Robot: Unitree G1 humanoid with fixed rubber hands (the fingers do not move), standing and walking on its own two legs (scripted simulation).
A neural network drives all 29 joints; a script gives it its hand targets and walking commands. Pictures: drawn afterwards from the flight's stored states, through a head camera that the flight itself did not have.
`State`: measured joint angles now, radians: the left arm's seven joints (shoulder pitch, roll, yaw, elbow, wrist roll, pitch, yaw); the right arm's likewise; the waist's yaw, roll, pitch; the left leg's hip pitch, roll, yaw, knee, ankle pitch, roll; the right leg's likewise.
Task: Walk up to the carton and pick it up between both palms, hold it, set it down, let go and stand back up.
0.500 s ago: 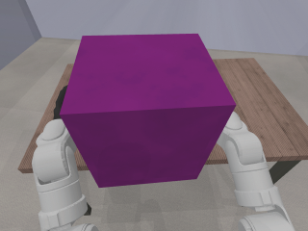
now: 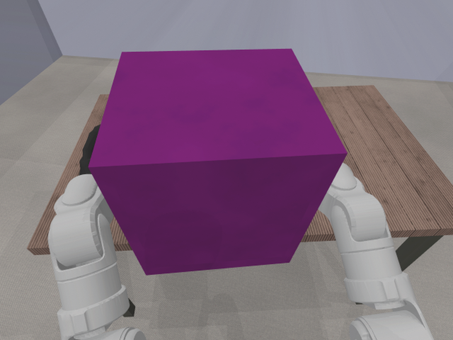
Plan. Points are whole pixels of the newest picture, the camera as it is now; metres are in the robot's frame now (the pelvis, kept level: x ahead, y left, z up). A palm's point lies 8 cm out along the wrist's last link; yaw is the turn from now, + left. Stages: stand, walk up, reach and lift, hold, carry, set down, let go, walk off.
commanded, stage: hold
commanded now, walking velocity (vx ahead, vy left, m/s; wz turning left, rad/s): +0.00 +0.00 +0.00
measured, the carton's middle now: (214, 168) +0.36 +0.00 +0.15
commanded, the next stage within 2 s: set down in 1.10 s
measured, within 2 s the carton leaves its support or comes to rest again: neither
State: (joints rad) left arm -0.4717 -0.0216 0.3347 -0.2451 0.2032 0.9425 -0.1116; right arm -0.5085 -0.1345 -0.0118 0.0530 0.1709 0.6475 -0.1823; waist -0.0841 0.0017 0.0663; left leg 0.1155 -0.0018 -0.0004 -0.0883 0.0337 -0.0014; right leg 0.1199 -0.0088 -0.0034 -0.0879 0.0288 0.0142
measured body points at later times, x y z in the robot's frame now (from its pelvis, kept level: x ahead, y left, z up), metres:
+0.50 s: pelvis +0.00 +0.00 +0.00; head +0.01 +0.00 +0.45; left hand +0.36 +0.17 +0.17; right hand +0.36 -0.18 +0.16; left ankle +0.00 +0.12 -0.76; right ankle +0.00 -0.12 -0.76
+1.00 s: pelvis +0.00 +0.00 +0.00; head +0.01 +0.00 +0.45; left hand +0.36 +0.17 +0.17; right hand +0.36 -0.18 +0.16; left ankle +0.00 +0.12 -0.76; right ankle +0.00 -0.12 -0.76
